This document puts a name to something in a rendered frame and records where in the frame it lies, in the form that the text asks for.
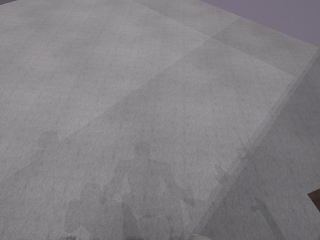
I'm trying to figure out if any cupboard door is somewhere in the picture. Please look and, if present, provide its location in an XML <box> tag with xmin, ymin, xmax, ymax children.
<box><xmin>307</xmin><ymin>188</ymin><xmax>320</xmax><ymax>212</ymax></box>

